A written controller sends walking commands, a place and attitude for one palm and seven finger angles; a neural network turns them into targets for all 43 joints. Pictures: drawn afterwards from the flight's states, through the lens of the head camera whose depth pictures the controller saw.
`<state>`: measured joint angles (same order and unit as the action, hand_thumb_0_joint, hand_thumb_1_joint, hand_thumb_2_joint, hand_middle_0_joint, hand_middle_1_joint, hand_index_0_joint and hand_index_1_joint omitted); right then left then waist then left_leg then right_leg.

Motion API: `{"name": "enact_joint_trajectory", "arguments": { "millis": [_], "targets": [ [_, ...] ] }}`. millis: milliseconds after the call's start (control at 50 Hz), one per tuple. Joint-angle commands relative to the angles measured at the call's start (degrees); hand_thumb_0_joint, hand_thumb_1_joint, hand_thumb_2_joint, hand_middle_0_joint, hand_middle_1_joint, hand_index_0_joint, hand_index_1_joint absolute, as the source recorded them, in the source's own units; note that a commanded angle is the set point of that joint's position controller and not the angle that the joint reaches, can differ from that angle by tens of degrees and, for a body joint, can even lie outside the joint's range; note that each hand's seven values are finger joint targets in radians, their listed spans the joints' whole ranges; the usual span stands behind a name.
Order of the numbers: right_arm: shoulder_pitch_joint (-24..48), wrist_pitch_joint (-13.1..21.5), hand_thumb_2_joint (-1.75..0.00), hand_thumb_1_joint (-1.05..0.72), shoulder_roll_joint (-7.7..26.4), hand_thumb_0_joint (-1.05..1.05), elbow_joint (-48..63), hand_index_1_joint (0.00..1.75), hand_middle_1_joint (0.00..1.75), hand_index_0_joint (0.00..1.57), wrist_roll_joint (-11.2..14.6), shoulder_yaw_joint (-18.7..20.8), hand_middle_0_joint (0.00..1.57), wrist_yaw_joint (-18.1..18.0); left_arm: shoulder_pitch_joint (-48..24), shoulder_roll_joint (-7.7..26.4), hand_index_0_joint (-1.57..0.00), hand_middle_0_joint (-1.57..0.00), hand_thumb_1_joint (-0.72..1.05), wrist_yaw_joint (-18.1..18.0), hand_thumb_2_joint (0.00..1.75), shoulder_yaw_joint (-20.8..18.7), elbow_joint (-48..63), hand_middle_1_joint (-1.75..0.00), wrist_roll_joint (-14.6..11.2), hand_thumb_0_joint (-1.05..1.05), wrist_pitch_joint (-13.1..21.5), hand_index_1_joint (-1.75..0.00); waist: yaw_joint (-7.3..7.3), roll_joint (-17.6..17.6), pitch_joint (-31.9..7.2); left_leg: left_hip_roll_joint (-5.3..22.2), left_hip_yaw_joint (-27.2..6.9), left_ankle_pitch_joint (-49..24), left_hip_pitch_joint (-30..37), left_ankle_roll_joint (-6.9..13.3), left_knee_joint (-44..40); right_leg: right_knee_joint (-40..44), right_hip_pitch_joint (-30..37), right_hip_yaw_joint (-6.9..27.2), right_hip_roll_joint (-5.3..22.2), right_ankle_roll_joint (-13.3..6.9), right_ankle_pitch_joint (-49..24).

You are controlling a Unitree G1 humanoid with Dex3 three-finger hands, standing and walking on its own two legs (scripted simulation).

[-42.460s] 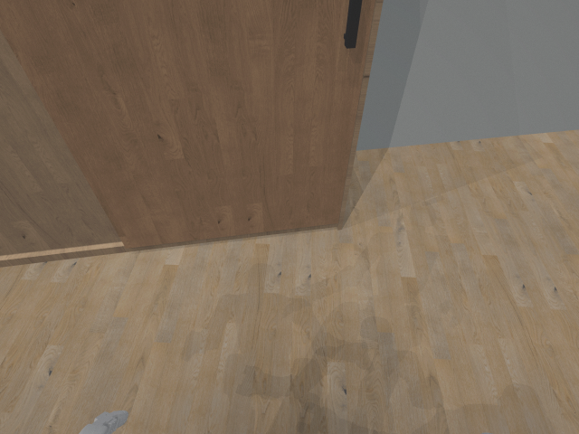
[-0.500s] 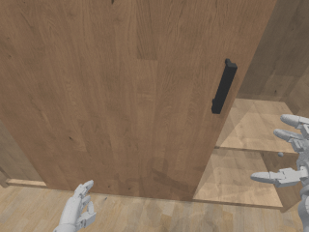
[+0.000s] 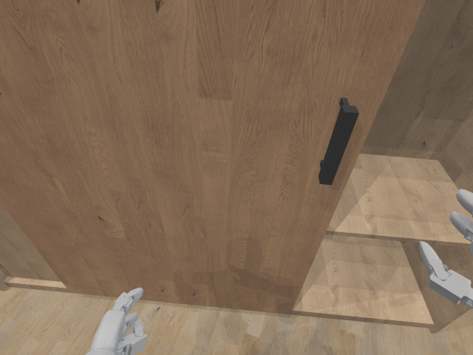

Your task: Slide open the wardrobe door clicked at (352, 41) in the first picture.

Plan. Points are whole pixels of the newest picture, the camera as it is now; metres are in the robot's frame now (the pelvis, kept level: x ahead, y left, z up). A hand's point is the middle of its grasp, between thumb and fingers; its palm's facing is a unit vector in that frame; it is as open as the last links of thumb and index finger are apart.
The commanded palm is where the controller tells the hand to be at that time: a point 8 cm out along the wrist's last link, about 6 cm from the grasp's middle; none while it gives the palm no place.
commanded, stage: draw the hand back to the body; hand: right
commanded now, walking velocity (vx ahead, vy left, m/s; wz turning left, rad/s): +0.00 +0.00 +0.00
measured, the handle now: (334, 142) +0.46 -0.19 +0.16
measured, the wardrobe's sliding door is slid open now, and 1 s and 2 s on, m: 0.59 0.59 0.59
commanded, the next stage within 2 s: step back with the hand held close in 0.44 s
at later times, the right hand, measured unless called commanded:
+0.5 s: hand (450, 273) +0.18 -0.26 +0.16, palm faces +0.47 +0.81 -0.35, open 7.4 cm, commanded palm +0.13 -0.29 +0.17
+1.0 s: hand (468, 290) +0.16 -0.27 +0.16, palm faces +0.39 +0.79 -0.48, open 7.4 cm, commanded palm +0.11 -0.31 +0.17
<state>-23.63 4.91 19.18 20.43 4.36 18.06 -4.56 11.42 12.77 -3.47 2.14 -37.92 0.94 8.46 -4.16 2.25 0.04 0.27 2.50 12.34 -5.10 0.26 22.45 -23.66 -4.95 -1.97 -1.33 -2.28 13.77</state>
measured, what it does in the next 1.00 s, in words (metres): stands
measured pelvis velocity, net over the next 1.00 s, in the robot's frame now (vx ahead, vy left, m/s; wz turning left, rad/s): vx -0.04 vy -0.01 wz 0.01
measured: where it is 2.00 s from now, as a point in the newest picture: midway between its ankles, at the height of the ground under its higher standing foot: outside the picture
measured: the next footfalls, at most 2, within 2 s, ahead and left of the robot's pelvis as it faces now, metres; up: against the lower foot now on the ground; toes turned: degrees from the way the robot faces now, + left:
right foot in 1.90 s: -0.06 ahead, -0.11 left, +0.00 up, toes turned -2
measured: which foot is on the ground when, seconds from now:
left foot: down 0.00-1.00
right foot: down 0.00-1.00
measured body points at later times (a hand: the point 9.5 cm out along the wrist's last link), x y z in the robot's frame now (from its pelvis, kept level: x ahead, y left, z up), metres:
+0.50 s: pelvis +0.00 +0.01 +0.00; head -0.04 +0.02 +0.45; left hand +0.19 +0.22 -0.08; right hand +0.15 -0.30 +0.18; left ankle +0.00 +0.12 -0.74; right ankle +0.00 -0.09 -0.74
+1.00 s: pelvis -0.04 -0.01 -0.01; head -0.03 -0.02 +0.44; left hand +0.13 +0.24 -0.08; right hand +0.14 -0.31 +0.18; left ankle +0.00 +0.12 -0.74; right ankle +0.00 -0.09 -0.74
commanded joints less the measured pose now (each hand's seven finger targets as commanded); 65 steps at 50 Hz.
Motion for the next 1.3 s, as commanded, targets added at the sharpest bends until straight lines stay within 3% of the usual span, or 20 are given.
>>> {"name": "enact_joint_trajectory", "arguments": {
  "millis": [0, 140, 240, 260, 520, 540, 560, 580, 600, 660, 720, 820, 840, 960, 1080, 1160, 1200, 1240, 1260, 1280],
  "targets": [
    [3.92, 3.84, -0.87, -0.83, 11.37, 0.0, 15.27, 0.34, 0.34, 0.2, 0.05, 7.99, 0.2, -1.43, -7.66, 6.3, -0.2, -0.2, 0.9, -0.57, 0.9, -2.86, 9.66, -0.3, -0.31, 0.0, 2.62, -0.3, -0.8, 3.93, -4.67, 0.18, -0.79, -10.99, 2.24, 1.41, -1.76, 3.58, -1.19, 3.21, 2.63, 2.0, -16.87],
    [5.31, 2.73, -0.9, -0.9, 9.37, 0.0, 13.68, 0.3, 0.3, 0.2, -0.17, 5.76, 0.2, -1.57, -7.43, 6.84, -0.2, -0.2, 0.9, -0.75, 0.9, -3.04, 9.49, -0.3, -0.45, 0.0, 2.17, -0.3, 0.24, 1.28, -1.39, -0.15, -0.35, -7.44, -0.49, 1.21, -2.73, 4.51, -1.46, 3.53, 2.99, 1.94, -13.3],
    [4.98, 2.86, -0.9, -0.9, 10.34, 0.0, 13.83, 0.3, 0.3, 0.2, -0.09, 6.88, 0.2, -1.82, -7.53, 6.62, -0.2, -0.2, 0.9, -1.0, 0.9, -2.92, 9.69, -0.3, -0.29, 0.0, 1.96, -0.3, -0.37, 0.47, -3.94, 0.04, -0.36, -7.32, 1.27, 1.28, -2.47, 4.61, -1.27, 3.58, 2.57, 1.61, -12.17],
    [5.92, 2.93, -0.9, -0.9, 10.22, 0.0, 15.23, 0.3, 0.3, 0.2, -0.26, 6.46, 0.2, -1.76, -7.91, 6.59, -0.2, -0.2, 0.9, -0.98, 0.9, -2.92, 9.87, -0.3, -0.29, 0.0, 1.94, -0.3, -0.39, 1.9, -4.37, 0.08, -0.54, -7.18, 1.34, 1.28, -2.46, 4.47, -1.12, 3.4, 2.5, 1.6, -11.87],
    [4.44, 3.17, -0.9, -0.9, 10.8, 0.0, 13.23, 0.3, 0.3, 0.2, 0.34, 7.45, 0.2, -1.61, -8.94, 6.23, -0.2, -0.2, 0.9, -1.35, 0.9, -2.88, 9.58, -0.3, -0.24, 0.0, 2.0, -0.3, -0.53, 0.91, -1.16, 0.14, -1.04, -4.55, 0.51, 1.1, -4.84, 4.85, -2.2, 2.58, 2.09, 0.8, -7.22],
    [7.42, 3.3, -0.9, -0.9, 12.29, 0.0, 13.0, 0.3, 0.3, 0.2, 0.35, 8.74, 0.2, -1.93, -8.72, 6.31, -0.2, -0.2, 0.9, -1.5, 0.9, -2.82, 9.21, -0.3, -0.33, 0.0, 1.83, -0.3, -0.23, 0.52, -0.98, 0.26, -1.22, -4.13, 0.59, 1.08, -4.98, 4.91, -2.61, 2.61, 2.04, 0.72, -6.77],
    [15.15, 6.24, -0.9, -0.9, 19.97, 0.0, 17.3, 0.3, 0.3, 0.2, -0.33, 16.34, 0.2, -2.77, -8.22, 7.54, -0.2, -0.2, 0.9, -1.24, 0.9, -2.98, 12.22, -0.3, -1.17, 0.0, 0.66, -0.3, 1.61, -0.97, 1.53, 3.22, -7.55, -3.42, -4.66, 0.7, -8.34, 2.47, -7.49, 3.78, 3.02, -0.76, -1.44],
    [8.01, 6.66, -0.9, -0.9, 14.45, 0.0, 11.65, 0.3, 0.3, 0.2, -0.28, 12.42, 0.2, -2.37, -7.64, 6.56, -0.2, -0.2, 0.9, -1.34, 0.9, -3.05, 10.9, -0.3, -0.79, 0.0, -0.05, -0.3, 2.14, -4.05, 1.18, 4.99, -8.73, -2.93, -6.68, 1.25, -9.43, 0.19, -6.48, 4.3, 2.48, -0.89, -2.06],
    [4.32, 6.47, -0.9, -0.9, 12.47, 0.0, 10.53, 0.3, 0.3, 0.2, -0.7, 10.41, 0.2, -2.12, -7.53, 6.57, -0.2, -0.2, 0.9, -1.06, 0.9, -3.28, 11.04, -0.3, -0.62, 0.0, -0.56, -0.3, 2.12, -5.6, 0.62, 5.85, -9.41, -4.34, -8.07, 1.38, -9.77, -1.33, -5.3, 4.05, 2.39, -0.86, -3.73],
    [1.2, 7.27, -0.9, -0.9, 10.56, 0.0, 11.36, 0.3, 0.3, 0.2, -1.13, 8.13, 0.2, -2.04, -6.8, 7.04, -0.2, -0.2, 0.9, -0.83, 0.9, -3.75, 11.82, -0.3, -0.65, 0.0, -1.56, -0.3, 2.58, -1.62, -3.9, 6.86, -8.2, -9.99, -7.3, 1.43, -6.61, -2.28, -4.83, 3.54, 3.0, -0.38, -8.57],
    [-1.63, 7.73, -0.9, -0.9, 11.51, 0.0, 14.21, 0.3, 0.3, 0.2, -1.2, 8.81, 0.2, -2.52, -6.66, 7.7, -0.2, -0.2, 0.9, -1.04, 0.9, -4.25, 13.01, -0.3, -0.81, 0.0, -2.25, -0.3, 2.62, 0.98, -7.3, 5.47, -6.14, -13.34, -5.56, 0.67, -3.41, -0.87, -5.01, 4.03, 3.93, -0.37, -13.32],
    [-4.0, 8.57, -0.9, -0.9, 16.72, 0.0, 19.3, 0.3, 0.3, 0.2, -1.18, 14.31, 0.2, -3.55, -6.35, 7.87, -0.2, -0.2, 0.9, -1.7, 0.9, -4.87, 15.31, -0.3, -1.01, 0.0, -3.66, -0.3, 2.35, -0.43, -11.0, 3.4, -4.66, -17.7, -1.81, -0.17, 2.22, 0.59, -8.08, 5.71, 5.41, -0.69, -17.71],
    [-5.24, 8.59, -0.9, -0.9, 15.78, 0.0, 18.56, 0.3, 0.3, 0.2, -1.04, 13.96, 0.2, -3.6, -6.02, 7.41, -0.2, -0.2, 0.9, -1.79, 0.9, -4.78, 15.65, -0.3, -1.1, 0.0, -3.89, -0.3, 2.34, -0.89, -10.81, 3.2, -4.63, -17.35, -1.34, -0.29, 2.98, 0.88, -9.42, 6.02, 5.73, -0.84, -17.15],
    [-5.38, 9.43, -0.9, -0.9, 14.52, 0.0, 17.52, 0.3, 0.3, 0.2, -1.7, 13.77, 0.2, -3.71, -5.12, 8.2, -0.2, -0.2, 0.9, -2.0, 0.9, -5.12, 16.19, -0.3, -1.14, 0.0, -3.39, -0.3, 2.51, 2.66, -7.57, 1.86, -5.08, -12.55, 1.48, -0.76, 7.21, 3.91, -20.43, 7.98, 7.61, -2.24, -5.18],
    [-2.11, 10.54, -0.9, -0.9, 12.77, 0.0, 16.26, 0.3, 0.3, 0.2, -3.2, 12.19, 0.2, -3.74, -3.87, 8.77, -0.2, -0.2, 0.9, -1.74, 0.9, -5.37, 15.84, -0.3, -1.33, 0.0, -1.94, -0.3, 3.32, 0.18, -3.33, 2.58, -7.85, -1.78, 1.02, -0.22, 6.81, 4.46, -31.48, 9.68, 7.56, -3.78, 17.97],
    [0.41, 11.68, -0.9, -0.9, 13.2, 0.0, 17.95, 0.3, 0.3, 0.2, -3.85, 12.05, 0.2, -4.08, -3.22, 8.66, -0.2, -0.2, 0.9, -1.62, 0.9, -5.35, 15.58, -0.3, -0.99, 0.0, -0.9, -0.3, 3.77, -2.18, -2.07, 3.51, -9.63, 8.76, -4.82, 0.51, 3.65, 1.97, -30.59, 10.31, 6.85, -3.84, 22.81],
    [1.6, 12.65, -0.9, -0.9, 13.59, 0.0, 20.02, 0.3, 0.3, 0.2, -4.32, 12.54, 0.2, -4.37, -2.94, 8.83, -0.2, -0.2, 0.9, -1.63, 0.9, -5.32, 15.33, -0.3, -0.72, 0.0, -0.14, -0.3, 3.87, 1.43, -2.46, 2.41, -8.44, 9.86, -5.02, 0.33, 5.62, 3.96, -30.93, 11.91, 7.9, -4.19, 25.08],
    [2.34, 13.38, -0.9, -0.9, 14.05, 0.0, 21.86, 0.3, 0.3, 0.2, -4.69, 13.44, 0.2, -4.6, -3.16, 9.0, -0.2, -0.2, 0.9, -1.91, 0.9, -5.1, 15.24, -0.3, -0.54, 0.0, 0.78, -0.3, 3.54, 8.69, -3.75, -1.68, -4.47, 1.04, 2.31, -0.91, 16.44, 11.8, -36.25, 17.35, 11.83, -5.49, 27.61],
    [2.8, 13.8, -0.9, -0.9, 14.28, 0.0, 22.69, 0.3, 0.3, 0.2, -5.04, 13.92, 0.2, -4.61, -3.01, 8.74, -0.2, -0.2, 0.9, -1.88, 0.9, -5.17, 15.3, -0.3, -0.35, 0.0, 1.23, -0.3, 3.08, 10.73, -5.02, -2.88, -3.57, -2.35, 4.77, -1.22, 20.71, 12.88, -37.24, 18.74, 13.3, -5.87, 26.1],
    [2.1, 14.21, -0.9, -0.9, 15.01, 0.0, 22.69, 0.3, 0.3, 0.2, -5.12, 14.87, 0.2, -4.51, -2.92, 8.31, -0.2, -0.2, 0.9, -1.83, 0.9, -5.41, 15.13, -0.3, -0.19, 0.0, 1.65, -0.3, 2.88, 10.13, -6.41, -3.06, -3.69, -3.33, 4.89, -1.22, 21.56, 11.89, -35.58, 18.61, 13.95, -5.96, 22.73]
  ]
}}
